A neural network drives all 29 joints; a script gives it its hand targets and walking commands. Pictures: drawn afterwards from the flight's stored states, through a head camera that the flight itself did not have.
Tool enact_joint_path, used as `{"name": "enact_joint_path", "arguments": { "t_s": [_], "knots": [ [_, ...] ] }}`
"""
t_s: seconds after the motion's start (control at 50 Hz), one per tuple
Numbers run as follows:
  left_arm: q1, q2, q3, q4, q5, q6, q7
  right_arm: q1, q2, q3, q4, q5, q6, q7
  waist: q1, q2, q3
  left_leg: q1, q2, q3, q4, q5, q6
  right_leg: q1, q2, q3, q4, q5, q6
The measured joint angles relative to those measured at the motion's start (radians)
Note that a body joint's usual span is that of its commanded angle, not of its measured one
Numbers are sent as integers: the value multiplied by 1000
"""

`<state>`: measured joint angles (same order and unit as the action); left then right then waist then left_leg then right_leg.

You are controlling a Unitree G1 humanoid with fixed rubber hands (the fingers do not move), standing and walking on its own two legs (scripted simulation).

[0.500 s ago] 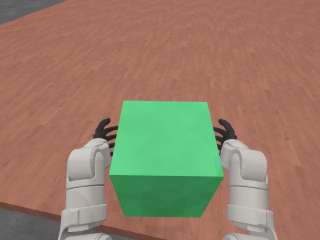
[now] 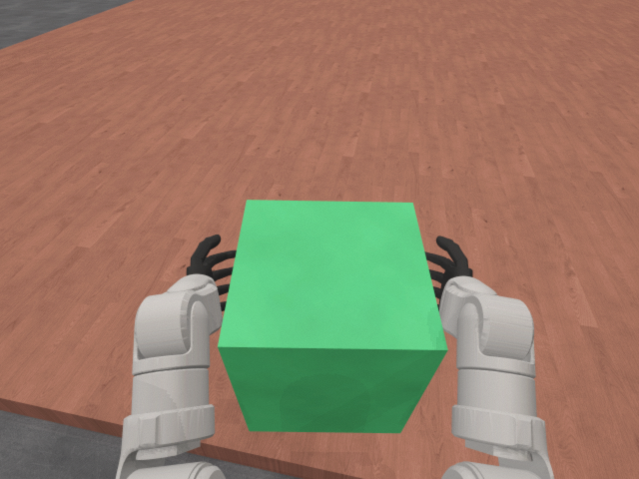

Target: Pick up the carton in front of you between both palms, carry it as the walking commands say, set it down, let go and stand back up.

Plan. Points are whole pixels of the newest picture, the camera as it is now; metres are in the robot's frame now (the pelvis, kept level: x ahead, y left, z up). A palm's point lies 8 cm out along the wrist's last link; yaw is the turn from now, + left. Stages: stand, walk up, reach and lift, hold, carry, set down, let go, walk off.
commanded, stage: carry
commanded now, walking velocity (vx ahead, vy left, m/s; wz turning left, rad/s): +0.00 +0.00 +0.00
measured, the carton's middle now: (327, 322) +0.33 +0.00 +0.05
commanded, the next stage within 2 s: none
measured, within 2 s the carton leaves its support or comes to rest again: neither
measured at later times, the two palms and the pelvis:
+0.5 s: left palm (199, 295) +0.32 +0.15 +0.12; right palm (452, 296) +0.32 -0.15 +0.12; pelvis -0.01 +0.00 +0.00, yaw +0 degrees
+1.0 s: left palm (195, 295) +0.32 +0.16 +0.12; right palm (448, 296) +0.32 -0.14 +0.12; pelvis -0.01 +0.01 +0.00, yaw +0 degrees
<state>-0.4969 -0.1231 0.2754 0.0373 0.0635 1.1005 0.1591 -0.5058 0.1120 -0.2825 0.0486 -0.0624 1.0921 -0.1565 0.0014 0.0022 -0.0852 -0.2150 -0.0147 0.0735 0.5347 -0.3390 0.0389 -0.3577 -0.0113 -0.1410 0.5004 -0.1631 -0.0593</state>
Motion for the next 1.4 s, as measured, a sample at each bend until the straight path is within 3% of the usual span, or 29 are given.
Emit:
{"name": "enact_joint_path", "arguments": {
  "t_s": [1.4],
  "knots": [
    [-5,0,-1,2,1,0,1,-1,1,-4,-2,0,-1,0,1,-2,-5,-19,-11,4,5,6,14,-14,-11,4,-4,13,13]
  ]
}}
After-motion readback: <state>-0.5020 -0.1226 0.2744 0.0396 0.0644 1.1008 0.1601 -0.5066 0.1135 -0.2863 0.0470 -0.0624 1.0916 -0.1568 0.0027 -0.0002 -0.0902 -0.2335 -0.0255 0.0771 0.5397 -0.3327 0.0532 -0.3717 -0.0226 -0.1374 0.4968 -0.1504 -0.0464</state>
